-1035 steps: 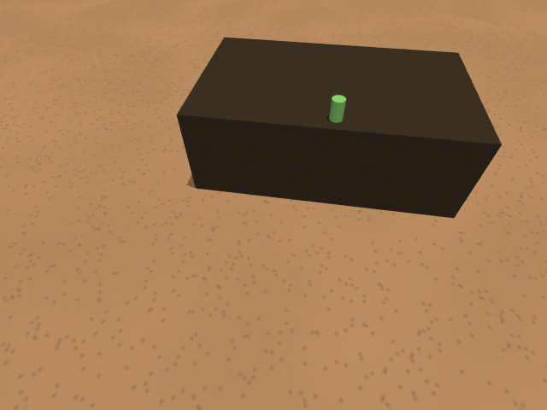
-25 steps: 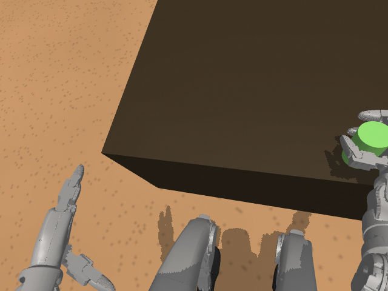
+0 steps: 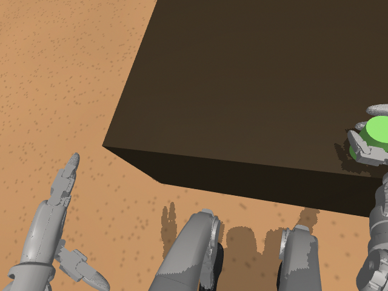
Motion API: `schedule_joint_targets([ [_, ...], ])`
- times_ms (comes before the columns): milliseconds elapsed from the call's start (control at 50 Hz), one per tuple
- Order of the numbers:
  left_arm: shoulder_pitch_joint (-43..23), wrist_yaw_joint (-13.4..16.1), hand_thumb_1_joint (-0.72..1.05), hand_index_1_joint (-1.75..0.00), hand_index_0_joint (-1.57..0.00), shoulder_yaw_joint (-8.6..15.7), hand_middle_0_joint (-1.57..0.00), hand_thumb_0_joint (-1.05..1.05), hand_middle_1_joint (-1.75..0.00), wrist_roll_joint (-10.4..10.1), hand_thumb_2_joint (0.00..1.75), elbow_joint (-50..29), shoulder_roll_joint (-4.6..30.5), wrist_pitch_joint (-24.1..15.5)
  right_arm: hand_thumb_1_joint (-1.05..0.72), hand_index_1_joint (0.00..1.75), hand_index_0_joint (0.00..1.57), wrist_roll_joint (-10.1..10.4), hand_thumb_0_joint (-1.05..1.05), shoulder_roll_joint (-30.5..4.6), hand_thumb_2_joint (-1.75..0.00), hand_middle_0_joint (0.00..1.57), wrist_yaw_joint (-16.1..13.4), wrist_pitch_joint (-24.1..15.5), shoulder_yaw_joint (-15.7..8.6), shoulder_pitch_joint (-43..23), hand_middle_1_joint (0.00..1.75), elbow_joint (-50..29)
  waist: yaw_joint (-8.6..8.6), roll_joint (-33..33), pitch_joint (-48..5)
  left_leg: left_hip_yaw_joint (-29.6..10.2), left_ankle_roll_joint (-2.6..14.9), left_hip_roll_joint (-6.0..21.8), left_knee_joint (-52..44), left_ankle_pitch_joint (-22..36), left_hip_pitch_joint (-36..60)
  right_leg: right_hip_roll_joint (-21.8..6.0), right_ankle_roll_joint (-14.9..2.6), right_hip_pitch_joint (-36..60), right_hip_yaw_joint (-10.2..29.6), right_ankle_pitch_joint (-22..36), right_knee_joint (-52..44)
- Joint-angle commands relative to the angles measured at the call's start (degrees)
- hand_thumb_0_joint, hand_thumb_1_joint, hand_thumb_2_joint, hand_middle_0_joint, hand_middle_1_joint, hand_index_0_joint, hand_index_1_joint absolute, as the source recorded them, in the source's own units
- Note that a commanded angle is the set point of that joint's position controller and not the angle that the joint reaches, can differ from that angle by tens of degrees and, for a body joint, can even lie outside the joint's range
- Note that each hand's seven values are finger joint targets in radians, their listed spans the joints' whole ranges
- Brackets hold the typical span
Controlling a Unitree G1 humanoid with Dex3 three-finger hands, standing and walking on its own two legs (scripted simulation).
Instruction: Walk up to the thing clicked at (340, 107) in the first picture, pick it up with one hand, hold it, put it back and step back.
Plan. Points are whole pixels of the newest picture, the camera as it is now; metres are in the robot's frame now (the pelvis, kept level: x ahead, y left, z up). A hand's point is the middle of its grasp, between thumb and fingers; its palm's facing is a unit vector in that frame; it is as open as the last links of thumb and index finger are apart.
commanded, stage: loosen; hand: right
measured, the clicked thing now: (373, 141) +0.45 -0.24 -0.07
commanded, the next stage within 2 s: open in 0.06 s
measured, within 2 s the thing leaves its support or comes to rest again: neither
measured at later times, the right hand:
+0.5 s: hand (375, 136) +0.45 -0.24 -0.06, palm faces +0.24 +0.97 +0.01, open 12.6 cm
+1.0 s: hand out of the picture +0.46 -0.27 +0.03, palm faces +0.28 +0.96 -0.04, open 17.6 cm
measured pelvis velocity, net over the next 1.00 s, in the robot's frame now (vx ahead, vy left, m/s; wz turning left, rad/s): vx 0.01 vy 0.00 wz -0.01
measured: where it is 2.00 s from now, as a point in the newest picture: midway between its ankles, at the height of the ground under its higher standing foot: outside the picture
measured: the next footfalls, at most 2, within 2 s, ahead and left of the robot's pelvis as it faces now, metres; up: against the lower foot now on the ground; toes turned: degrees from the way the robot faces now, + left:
none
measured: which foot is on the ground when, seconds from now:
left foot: down 0.00-1.00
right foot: down 0.00-1.00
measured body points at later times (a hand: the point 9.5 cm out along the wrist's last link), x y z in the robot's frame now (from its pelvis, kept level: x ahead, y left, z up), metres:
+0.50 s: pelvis +0.00 +0.00 +0.00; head +0.17 -0.09 +0.41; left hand +0.18 +0.25 +0.12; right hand +0.43 -0.29 -0.05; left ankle +0.06 +0.14 -0.54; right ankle +0.06 -0.13 -0.54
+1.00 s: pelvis +0.01 +0.00 +0.03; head +0.15 -0.07 +0.45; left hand +0.17 +0.26 +0.11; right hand +0.44 -0.32 +0.04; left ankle +0.06 +0.14 -0.54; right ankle +0.06 -0.13 -0.54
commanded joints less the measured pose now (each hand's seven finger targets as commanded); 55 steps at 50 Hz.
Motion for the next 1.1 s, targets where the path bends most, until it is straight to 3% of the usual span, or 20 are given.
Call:
schedule_joint_targets([
  [0,4.66,1.54,-0.5,-0.05,-0.07,9.29,-0.06,0.0,-0.06,-1.07,0.02,-10.15,9.72,-2.81,-0.24,1.09,1.16,0.72,0.0,-12.28,-0.97,1.15,-0.43,-3.13,-0.25,-16.93,1.09,-11.24,-0.11,-16.69,-25.32,-0.88,3.08,-2.16,-11.89,8.38,11.93,2.0,-1.72,22.86,-1.58,5.8,-13.28],
  [60,4.74,1.47,-0.5,-0.05,-0.07,9.01,-0.06,0.0,-0.06,-1.25,0.01,-9.24,9.11,-2.99,-0.15,0.95,1.1,1.05,0.0,-11.7,-0.76,1.09,-0.21,-2.93,0.01,-17.19,0.95,-11.66,-0.62,-17.76,-24.93,-0.5,3.27,-2.27,-10.86,7.41,10.01,1.93,-1.42,23.23,-1.52,5.21,-13.84],
  [140,4.75,1.6,-0.51,-0.05,-0.07,9.01,-0.06,0.0,-0.06,-1.05,0.02,-10.87,9.25,-3.38,0.01,0.81,1.04,1.01,0.0,-11.28,-0.57,1.04,-0.22,-2.59,0.44,-16.92,0.81,-11.23,0.05,-16.07,-26.24,-0.69,2.94,-2.25,-11.05,9.28,11.69,1.9,-1.79,22.49,-1.52,6.57,-12.61],
  [160,3.99,1.68,-0.53,-0.05,-0.06,8.78,-0.06,0.0,-0.05,-1.09,0.04,-11.53,9.36,-3.45,0.09,0.8,0.96,1.25,0.0,-11.07,-0.6,0.96,-0.07,-2.68,0.56,-17.75,0.8,-12.63,-0.2,-16.45,-26.92,-0.78,3.03,-2.25,-11.05,9.59,12.24,2.01,-1.8,22.43,-1.47,6.74,-12.77],
  [260,4.71,1.76,-0.54,-0.05,-0.06,9.23,-0.06,0.0,-0.05,-1.14,0.05,-12.22,9.62,-3.34,0.28,0.63,0.83,0.97,0.0,-12.0,-0.41,0.82,-0.36,-2.16,-0.12,-16.21,0.63,-10.95,-0.54,-15.06,-27.64,-1.28,2.79,-2.33,-11.59,9.6,13.64,2.04,-2.04,21.27,-1.6,6.43,-12.34],
  [280,5.49,1.87,-0.54,-0.05,-0.06,9.59,-0.06,0.0,-0.05,-1.19,0.05,-11.22,9.74,-3.24,0.32,0.59,0.81,1.16,0.0,-11.17,-0.36,0.8,-0.25,-2.03,0.14,-16.98,0.59,-12.3,0.16,-15.71,-27.57,-1.15,2.78,-2.3,-11.47,10.42,13.03,1.97,-1.99,22.18,-1.61,7.39,-12.15],
  [340,5.77,1.71,-0.54,-0.05,-0.06,9.57,-0.06,0.0,-0.06,-1.39,0.05,-11.36,9.68,-3.11,0.41,0.49,0.7,0.9,0.0,-11.29,-0.27,0.69,-0.41,-1.58,-0.07,-14.75,0.48,-11.05,-1.01,-15.9,-27.29,-0.46,3.01,-2.43,-10.72,10.95,12.15,1.99,-1.74,23.2,-1.48,8.72,-12.98],
  [400,5.95,1.53,-0.54,-0.05,-0.06,9.74,-0.06,0.0,-0.06,-1.49,0.05,-10.28,9.55,-3.09,0.48,0.37,0.56,0.89,0.0,-9.12,-0.19,0.55,-0.26,-1.5,1.46,-15.41,0.37,-11.6,-0.1,-17.02,-26.01,0.43,3.24,-2.37,-9.8,11.31,10.79,1.97,-1.42,24.14,-1.35,9.65,-13.54],
  [440,5.23,1.42,-0.55,-0.06,-0.06,9.16,-0.06,0.0,-0.06,-1.39,0.05,-9.65,8.92,-3.03,0.53,0.31,0.46,0.64,0.0,-10.58,-0.17,0.45,-0.63,-1.82,0.71,-16.03,0.31,-13.52,-1.78,-18.52,-26.6,0.81,3.43,-2.45,-9.19,10.43,9.53,1.85,-1.18,25.34,-1.09,9.56,-14.13],
  [500,4.49,1.59,-0.55,-0.06,-0.06,9.97,-0.06,0.0,-0.06,-1.26,0.05,-10.13,9.51,-3.25,0.54,0.26,0.37,0.58,0.0,-9.43,-0.15,0.35,-0.65,-2.29,1.92,-18.07,0.26,-15.16,-0.43,-19.25,-27.38,0.98,3.37,-2.3,-9.19,10.97,9.4,1.77,-1.03,27.13,-0.87,10.0,-13.99],
  [560,5.45,1.54,-0.55,-0.06,-0.05,9.28,-0.05,0.0,-0.06,-1.1,0.05,-10.97,9.57,-3.23,0.56,0.19,0.25,0.39,0.0,-9.84,-0.12,0.23,-0.8,-2.23,1.52,-17.12,0.19,-15.72,-0.49,-18.74,-29.69,1.07,3.29,-2.4,-8.92,13.96,10.61,1.74,-1.12,28.81,-0.93,14.28,-13.09],
  [580,5.4,1.44,-0.55,-0.06,-0.05,8.8,-0.05,0.0,-0.06,-0.94,0.05,-10.26,9.24,-3.05,0.56,0.17,0.22,0.17,0.0,-9.81,-0.11,0.21,-0.88,-1.99,1.46,-15.56,0.17,-13.69,-1.31,-18.35,-28.87,1.19,3.4,-2.55,-8.83,13.72,10.37,1.73,-1.18,28.14,-0.91,14.67,-13.18],
  [640,6.3,1.33,-0.53,-0.06,-0.06,9.61,-0.06,0.0,-0.06,-1.13,0.04,-10.25,9.35,-2.92,0.56,0.13,0.11,0.19,0.0,-9.44,-0.12,0.1,-0.77,-1.79,1.62,-15.62,0.13,-13.89,-0.46,-19.08,-28.04,1.01,3.32,-2.44,-9.16,13.74,10.27,1.82,-1.22,27.72,-1.16,14.23,-12.98],
  [740,5.01,1.45,-0.53,-0.05,-0.06,10.33,-0.06,0.0,-0.05,-1.59,0.04,-10.21,10.6,-2.54,0.6,0.08,0.06,0.64,0.0,-14.62,-0.07,0.05,-0.38,-1.07,-1.15,-18.23,0.08,-21.31,-2.77,-21.9,-32.59,0.58,3.31,-2.12,-10.17,13.96,12.84,1.85,-0.96,32.37,-1.41,15.08,-14.33],
  [820,5.96,1.53,-0.52,-0.05,-0.05,8.63,-0.05,0.0,-0.05,-2.02,0.04,-5.77,8.84,-1.82,0.61,0.07,0.05,1.38,0.0,-17.12,-0.05,0.05,0.1,1.2,-2.17,-17.26,0.07,-24.85,-5.02,-23.16,-33.28,-0.32,3.05,-2.18,-12.81,14.92,16.21,1.95,-1.05,34.26,-2.43,15.75,-15.88],
  [880,6.72,1.71,-0.52,-0.05,-0.05,6.02,-0.05,0.0,-0.05,-2.08,0.03,-4.37,7.0,-0.99,0.61,0.06,0.05,1.67,0.0,-16.81,-0.04,0.05,1.01,3.72,-1.69,-15.35,0.06,-24.36,-5.48,-20.96,-31.49,-1.37,2.59,-1.94,-15.57,16.66,20.23,2.17,-1.42,32.78,-3.07,15.73,-16.73],
  [960,4.35,2.61,-0.54,-0.05,-0.05,5.81,-0.05,0.0,-0.05,-2.25,0.04,-3.73,8.46,0.26,0.61,0.06,0.05,2.58,0.0,-19.94,-0.04,0.05,2.24,7.36,-3.17,-17.36,0.06,-22.04,-5.81,-17.02,-29.1,-2.28,2.36,-1.66,-19.5,15.78,24.26,2.34,-1.85,31.95,-2.85,13.82,-19.16],
  [1020,2.01,3.52,-0.55,-0.05,-0.05,6.1,-0.05,0.0,-0.05,-2.81,0.04,-1.87,9.66,0.9,0.59,0.06,0.06,3.69,0.0,-17.45,-0.05,0.05,3.74,10.04,-1.59,-17.38,0.06,-15.61,-4.27,-11.02,-23.07,-2.0,2.14,-1.57,-22.9,12.47,24.51,2.0,-2.36,30.77,-1.97,10.35,-22.03],
  [1080,1.11,3.9,-0.58,-0.07,-0.06,2.49,-0.07,0.0,-0.06,-3.13,0.07,-0.04,7.09,0.99,0.48,0.06,0.06,3.83,0.0,-15.82,-0.06,0.05,5.5,11.5,0.48,-17.22,0.06,-11.27,-4.54,-8.37,-18.28,-2.78,2.1,-1.26,-25.82,8.59,25.29,1.92,-2.65,29.15,-1.97,6.96,-24.31],
])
